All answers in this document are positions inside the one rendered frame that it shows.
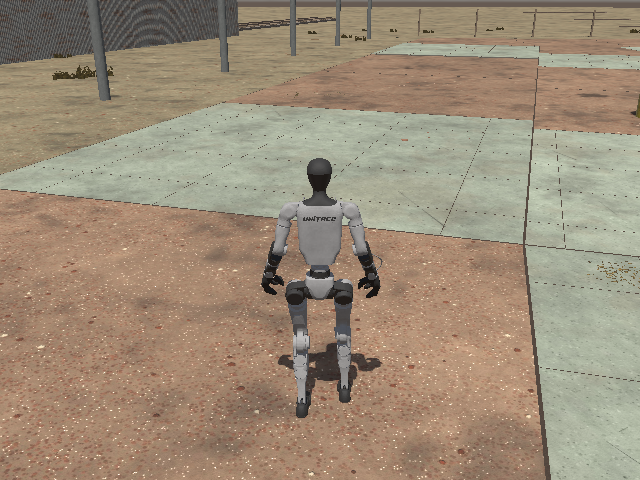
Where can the robot head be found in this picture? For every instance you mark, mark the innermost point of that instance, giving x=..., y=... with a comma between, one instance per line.
x=319, y=172

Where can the right robot hand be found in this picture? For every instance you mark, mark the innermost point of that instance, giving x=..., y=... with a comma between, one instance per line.
x=370, y=283

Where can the left robot hand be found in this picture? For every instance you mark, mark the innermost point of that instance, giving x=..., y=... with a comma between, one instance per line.
x=275, y=281

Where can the left robot forearm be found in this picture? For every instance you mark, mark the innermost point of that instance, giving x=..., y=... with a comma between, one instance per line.
x=272, y=263

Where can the right robot upper arm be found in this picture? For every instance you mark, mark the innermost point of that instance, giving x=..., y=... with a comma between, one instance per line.
x=351, y=211

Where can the right robot shin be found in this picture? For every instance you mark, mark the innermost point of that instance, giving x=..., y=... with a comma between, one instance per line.
x=344, y=358

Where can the left robot upper arm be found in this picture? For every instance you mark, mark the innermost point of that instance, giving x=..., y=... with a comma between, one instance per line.
x=287, y=212

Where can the right robot forearm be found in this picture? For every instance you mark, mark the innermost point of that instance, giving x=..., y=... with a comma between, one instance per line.
x=368, y=264

